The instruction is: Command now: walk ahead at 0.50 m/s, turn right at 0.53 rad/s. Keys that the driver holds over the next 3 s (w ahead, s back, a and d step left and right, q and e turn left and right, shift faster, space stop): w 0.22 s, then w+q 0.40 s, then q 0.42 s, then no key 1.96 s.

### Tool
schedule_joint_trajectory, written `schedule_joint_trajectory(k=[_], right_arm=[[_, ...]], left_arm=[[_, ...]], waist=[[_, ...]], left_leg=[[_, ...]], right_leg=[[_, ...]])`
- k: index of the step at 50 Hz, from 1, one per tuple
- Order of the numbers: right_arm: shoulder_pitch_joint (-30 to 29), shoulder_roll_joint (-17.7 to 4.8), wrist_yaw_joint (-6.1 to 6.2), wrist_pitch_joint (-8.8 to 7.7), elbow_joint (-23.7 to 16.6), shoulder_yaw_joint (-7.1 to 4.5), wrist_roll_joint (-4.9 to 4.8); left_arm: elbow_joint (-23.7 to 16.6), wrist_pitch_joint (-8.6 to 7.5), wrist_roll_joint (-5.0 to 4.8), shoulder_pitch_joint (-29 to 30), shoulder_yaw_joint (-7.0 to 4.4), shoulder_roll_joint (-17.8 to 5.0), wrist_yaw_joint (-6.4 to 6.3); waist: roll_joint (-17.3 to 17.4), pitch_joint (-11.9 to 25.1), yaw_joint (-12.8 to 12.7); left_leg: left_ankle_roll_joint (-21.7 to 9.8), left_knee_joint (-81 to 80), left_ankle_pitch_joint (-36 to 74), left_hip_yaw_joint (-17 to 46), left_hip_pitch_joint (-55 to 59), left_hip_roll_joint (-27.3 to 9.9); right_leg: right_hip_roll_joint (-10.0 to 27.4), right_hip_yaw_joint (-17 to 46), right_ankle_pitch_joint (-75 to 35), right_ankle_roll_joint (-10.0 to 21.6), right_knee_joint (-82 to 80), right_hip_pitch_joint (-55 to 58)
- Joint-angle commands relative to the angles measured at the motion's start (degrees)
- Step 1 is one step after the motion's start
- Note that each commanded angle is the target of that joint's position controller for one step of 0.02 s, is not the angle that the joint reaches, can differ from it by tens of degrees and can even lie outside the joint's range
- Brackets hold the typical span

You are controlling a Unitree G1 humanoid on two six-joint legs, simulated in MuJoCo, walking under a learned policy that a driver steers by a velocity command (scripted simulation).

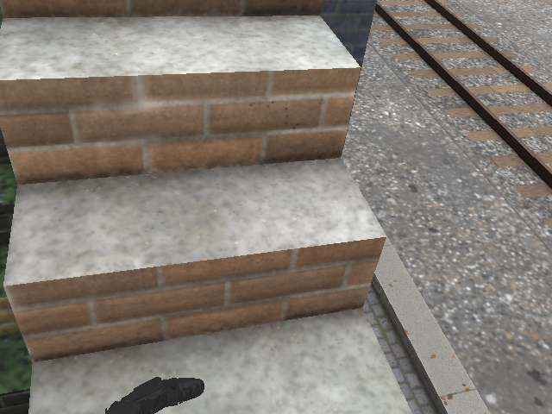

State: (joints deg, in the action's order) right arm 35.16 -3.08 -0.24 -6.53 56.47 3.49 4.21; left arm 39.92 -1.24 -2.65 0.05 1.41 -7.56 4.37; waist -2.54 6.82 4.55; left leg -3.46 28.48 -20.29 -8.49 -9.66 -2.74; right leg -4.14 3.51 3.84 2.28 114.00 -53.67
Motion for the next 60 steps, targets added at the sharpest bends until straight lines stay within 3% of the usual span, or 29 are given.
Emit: schedule_joint_trajectory(k=[1,10,14,16,18,19,21,25,29,31,32,34,35,37,38,40,41,43,44,45,47,48,50,52,53,54,55,57,60], right_arm=[[0.7,-5.2,0.17,-1.14,-2.7,-1.16,0.72],[-1.7,-9.5,1.24,1.44,1.4,-2.36,-2.51],[-5.4,-19.2,1.88,4.44,3.4,-3.46,-0.53],[-12.9,-22.7,2.13,4.86,-1.6,-5.28,-2.99],[-20.9,-11.5,-1.33,1.44,-8.2,-3.96,-2.29],[-20.7,-3.5,-2.62,-0.84,-10.9,-2.68,-4.71],[-32.6,-4.5,-5.81,-1.77,-20.2,-1.58,-9.42],[-49.7,-5.7,-5.89,-0.68,-29.6,2.93,-4.16],[-28.6,-12.5,-5.97,2.49,-25.0,1.57,-1.41],[-23.9,-21.0,-3.85,3.93,-19.9,-3.35,-3.54],[-28.7,-16.9,-4.21,5.11,-12.9,-3.08,-2.44],[-32.9,-12.4,-3.41,8.51,-0.7,-0.30,-1.17],[-21.6,-13.9,-2.75,6.82,4.3,-0.95,1.58],[-7.8,-11.8,-0.65,7.34,6.6,-2.38,0.73],[5.6,-13.5,-0.16,7.72,11.5,-3.63,0.19],[-10.0,-23.8,2.28,8.10,4.8,-6.82,-1.16],[-21.8,-23.7,3.71,6.63,-4.1,-8.03,-2.70],[-38.3,-34.4,3.96,6.46,-10.5,-12.01,-5.91],[-45.3,-33.3,2.13,5.67,-12.9,-12.00,-5.46],[-27.6,-24.4,-2.29,1.40,-13.0,-12.71,-5.62],[-21.7,-25.1,-4.48,2.11,-10.9,-11.32,-9.82],[-14.4,-23.1,-3.96,4.56,-8.1,-10.41,-9.34],[-4.7,-16.7,-3.20,7.65,-7.1,-7.23,-7.17],[12.2,-18.7,-3.79,5.09,-4.1,-7.72,-5.16],[17.1,-12.1,-3.80,4.03,0.3,-6.60,-4.54],[3.0,-5.7,-3.81,3.49,-0.2,-3.69,1.92],[2.0,-10.4,-4.19,1.42,-5.9,-4.23,2.39],[-15.9,-21.3,-1.29,0.60,-13.7,-6.45,-3.26],[-12.3,-11.8,3.21,3.05,-14.1,-3.47,-4.52]], left_arm=[[-3.1,-0.59,0.04,8.5,-0.31,-1.2,-0.20],[-6.2,-0.88,0.11,19.6,3.02,-0.2,-0.04],[-5.5,-2.83,1.96,7.4,0.61,-7.6,1.75],[3.9,-0.61,2.23,-9.7,-2.30,-12.7,-0.54],[13.8,1.39,5.31,-16.8,0.13,-11.1,-3.40],[15.4,0.42,9.42,-19.0,0.58,-11.6,-4.52],[19.8,0.50,9.20,-24.7,0.19,-5.6,-4.90],[24.3,-0.67,7.17,-37.8,-2.90,-12.0,-5.75],[9.9,-1.36,1.52,2.0,-4.04,-19.8,-6.61],[9.7,-2.14,0.50,-3.9,-5.99,-24.0,-3.89],[6.0,-2.51,-0.60,-6.7,-7.57,-26.8,-3.63],[4.5,-4.48,2.65,-15.9,-4.20,-8.6,-0.94],[-0.6,-6.43,-0.89,-8.9,-1.34,-2.1,-0.62],[-10.4,-9.35,-2.16,4.2,2.78,-1.3,1.55],[-12.4,-9.74,3.04,19.5,5.05,1.9,1.47],[-15.7,-7.26,10.28,17.1,5.66,-5.1,1.49],[-17.9,-5.91,9.86,17.0,5.17,-7.5,1.23],[-9.5,-0.70,3.16,-8.7,-0.38,-16.5,-2.06],[-4.2,-0.02,3.16,-24.9,-2.27,-20.3,-2.63],[-3.2,-0.48,3.58,-11.7,-4.31,-22.2,-2.47],[-11.3,1.64,7.96,7.7,-2.52,-9.0,-5.77],[-12.6,0.81,5.61,13.3,-2.10,-6.4,-5.87],[-14.0,0.70,2.85,21.9,-3.43,-11.1,-5.85],[-20.1,0.22,5.46,35.0,-6.33,-19.5,-5.53],[-18.5,1.06,3.76,23.1,-4.10,-12.4,-4.95],[-18.6,-0.13,2.51,21.7,-3.16,-7.1,-3.41],[-23.2,-2.20,3.43,25.9,-2.05,-5.3,-1.81],[-19.1,-3.92,3.90,18.8,-1.90,-6.1,1.62],[-18.2,-1.60,3.04,25.3,-1.42,-2.6,0.94]], waist=[[7.0,-7.3,0.6],[10.6,-16.1,2.3],[16.4,2.5,-9.4],[15.8,5.6,-10.7],[-13.1,-7.5,-6.3],[-23.9,1.3,-5.0],[-15.6,9.4,-7.1],[-5.6,16.6,-11.9],[2.1,17.8,12.4],[9.7,15.1,10.0],[13.3,2.6,1.1],[33.9,-21.5,-16.2],[32.8,-12.1,-10.2],[14.0,4.7,-1.0],[12.1,9.8,7.2],[13.7,16.6,-0.5],[9.3,18.5,-4.2],[4.7,16.6,-17.8],[-12.4,15.9,-24.7],[-37.6,13.6,-5.1],[-17.3,13.1,2.7],[-6.9,5.8,5.8],[-4.1,-2.2,13.7],[8.4,-14.9,24.3],[23.2,-8.2,18.0],[24.3,-8.9,2.7],[27.1,-6.5,0.0],[10.7,-1.4,-6.9],[-0.4,-0.6,-2.6]], left_leg=[[-5.9,-12.8,6.0,10.1,2.2,-15.0],[-6.5,-25.7,23.6,5.5,8.8,-12.8],[-0.7,-1.1,101.2,1.8,25.6,-5.2],[0.1,14.6,82.5,7.8,29.3,-4.4],[5.1,78.7,-16.5,8.2,-40.3,13.5],[2.9,113.4,-28.6,17.3,-64.3,16.1],[-1.5,131.4,-33.5,17.0,-91.2,9.8],[3.5,101.6,-43.2,11.3,-97.0,2.2],[-2.2,19.1,-5.8,17.7,-17.5,-2.9],[-4.4,-16.5,21.9,17.2,2.6,-1.6],[-3.0,-47.7,44.0,13.0,3.1,-3.3],[0.0,-26.2,109.5,4.4,37.2,-13.0],[0.0,-0.3,146.5,2.1,50.0,-17.1],[-1.5,10.6,128.7,6.3,66.6,-18.8],[2.4,14.6,143.9,10.8,71.4,-14.2],[10.4,7.7,155.1,9.2,59.8,-4.3],[11.8,5.4,149.8,13.6,42.1,-3.0],[5.6,15.1,116.5,29.3,20.7,-12.9],[7.8,32.3,59.5,25.0,10.4,-4.0],[18.1,53.0,-17.2,23.0,-40.9,10.7],[17.9,70.0,-24.5,15.8,-52.4,-0.8],[15.9,67.9,-27.3,12.6,-43.8,-1.2],[10.7,51.9,-28.0,14.0,-34.3,-1.7],[6.7,0.8,-26.2,9.1,-11.6,6.6],[-1.5,-31.6,18.3,12.4,0.5,0.4],[-1.8,-7.0,42.4,11.9,7.1,4.1],[-4.0,-6.5,66.2,37.3,4.0,4.0],[-9.6,-5.1,64.6,45.5,14.8,-7.0],[-7.0,-2.8,58.7,37.1,16.3,-5.7]], right_leg=[[1.9,-0.7,-5.5,0.8,-0.7,-12.5],[3.8,-8.2,11.2,0.1,-27.9,-14.6],[-2.1,-17.5,17.7,1.2,-74.5,25.8],[5.0,-7.3,-18.1,1.8,-114.4,40.4],[19.0,-1.0,-78.0,2.2,-105.6,74.5],[26.5,-1.8,-111.9,5.9,-79.5,86.9],[30.3,-2.5,-81.4,7.5,-79.0,101.2],[29.6,7.0,-80.1,9.5,-79.7,125.0],[23.0,-1.2,-78.6,6.7,-82.2,66.2],[18.0,-2.0,-73.8,4.0,-66.5,64.5],[8.2,-3.2,-24.1,-0.2,-49.1,58.7],[-14.9,-1.6,68.7,-1.6,30.5,-29.4],[-13.5,-3.2,75.8,-0.1,47.8,-45.5],[-6.0,-6.7,64.6,1.3,45.4,-62.4],[-2.1,-15.5,62.4,-0.3,33.2,-57.8],[2.1,-23.7,54.8,-5.4,-5.3,-26.5],[1.6,-17.1,44.6,-5.7,-41.7,1.8],[7.1,4.4,31.8,0.2,-80.2,36.3],[11.9,9.5,2.8,6.3,-89.0,52.2],[21.8,14.5,-41.0,11.9,-70.8,93.7],[26.2,11.4,-34.5,9.5,-69.5,81.6],[24.6,6.6,-32.2,5.6,-71.9,66.0],[21.2,-1.5,-21.2,2.1,-78.2,56.0],[6.7,-14.5,-32.5,-3.8,-44.9,40.4],[-2.8,-17.5,12.5,-1.2,-27.5,42.0],[-1.9,-8.5,21.9,0.6,-23.6,24.7],[-11.1,-0.4,27.0,-1.6,-20.3,23.5],[-9.1,5.7,27.6,-4.7,-19.1,15.3],[-4.4,1.7,29.3,-7.2,-35.2,14.7]])
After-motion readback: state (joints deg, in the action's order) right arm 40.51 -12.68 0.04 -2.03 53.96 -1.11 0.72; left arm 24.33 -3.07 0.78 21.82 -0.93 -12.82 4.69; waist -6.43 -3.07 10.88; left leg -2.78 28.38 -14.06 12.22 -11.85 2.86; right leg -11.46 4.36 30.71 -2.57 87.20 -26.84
